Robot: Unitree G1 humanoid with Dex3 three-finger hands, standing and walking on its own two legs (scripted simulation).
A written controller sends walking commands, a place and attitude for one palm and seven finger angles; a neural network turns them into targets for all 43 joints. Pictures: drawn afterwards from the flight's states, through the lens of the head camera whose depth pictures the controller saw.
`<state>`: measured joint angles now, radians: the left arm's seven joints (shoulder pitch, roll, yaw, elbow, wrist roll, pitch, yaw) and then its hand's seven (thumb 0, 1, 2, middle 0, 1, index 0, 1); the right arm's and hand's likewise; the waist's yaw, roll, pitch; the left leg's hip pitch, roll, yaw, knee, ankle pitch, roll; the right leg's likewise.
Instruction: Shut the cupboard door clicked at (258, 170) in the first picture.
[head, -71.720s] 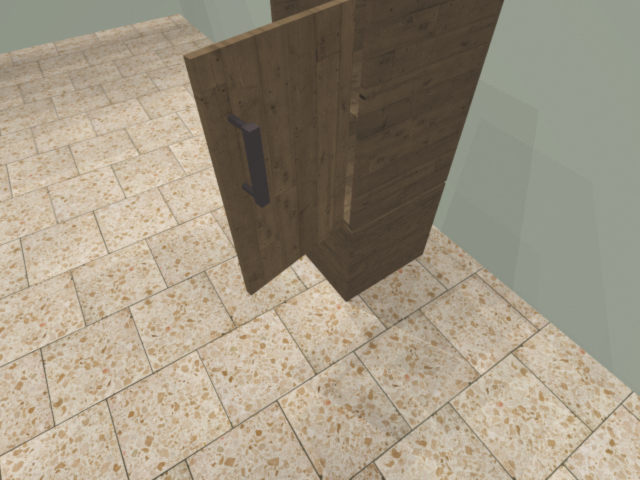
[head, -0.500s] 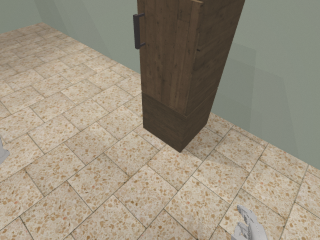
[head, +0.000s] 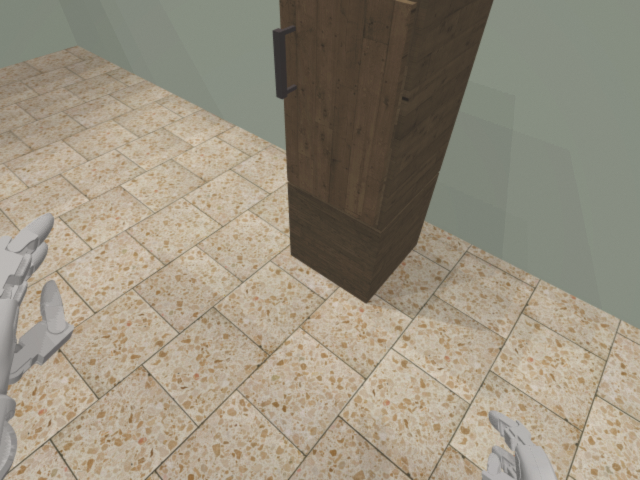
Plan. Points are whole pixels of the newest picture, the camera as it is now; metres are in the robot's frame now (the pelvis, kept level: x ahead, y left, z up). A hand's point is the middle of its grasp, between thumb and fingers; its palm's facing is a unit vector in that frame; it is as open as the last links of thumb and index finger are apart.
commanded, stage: let the arm hang, fingers relaxed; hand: left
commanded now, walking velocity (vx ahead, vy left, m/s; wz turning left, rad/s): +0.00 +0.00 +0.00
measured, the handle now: (286, 62) +1.02 +0.14 +0.07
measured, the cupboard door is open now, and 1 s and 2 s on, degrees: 0 0 0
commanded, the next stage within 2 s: look to check the result in 1.04 s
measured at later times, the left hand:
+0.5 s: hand out of the picture -0.13 +0.19 -0.16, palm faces +0.02 -0.97 -0.25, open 7.2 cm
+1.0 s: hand out of the picture +0.00 +0.18 -0.16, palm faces -0.01 -0.98 -0.20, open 7.3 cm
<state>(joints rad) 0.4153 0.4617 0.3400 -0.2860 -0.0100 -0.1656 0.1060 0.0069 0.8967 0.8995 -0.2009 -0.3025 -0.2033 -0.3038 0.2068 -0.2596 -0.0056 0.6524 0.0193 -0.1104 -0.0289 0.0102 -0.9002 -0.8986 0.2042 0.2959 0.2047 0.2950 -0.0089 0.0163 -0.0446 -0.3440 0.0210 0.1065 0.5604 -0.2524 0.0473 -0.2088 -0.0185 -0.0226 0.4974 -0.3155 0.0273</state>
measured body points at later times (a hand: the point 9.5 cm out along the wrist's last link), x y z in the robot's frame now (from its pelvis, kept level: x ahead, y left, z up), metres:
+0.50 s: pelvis -0.05 -0.01 +0.00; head -0.04 -0.01 +0.45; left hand -0.13 +0.24 -0.14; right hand -0.07 -0.26 -0.15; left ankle +0.03 +0.08 -0.73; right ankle -0.04 -0.14 -0.73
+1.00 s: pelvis -0.04 -0.01 +0.01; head -0.04 +0.00 +0.46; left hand +0.00 +0.23 -0.15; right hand -0.04 -0.25 -0.15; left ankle +0.03 +0.08 -0.73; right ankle -0.04 -0.14 -0.73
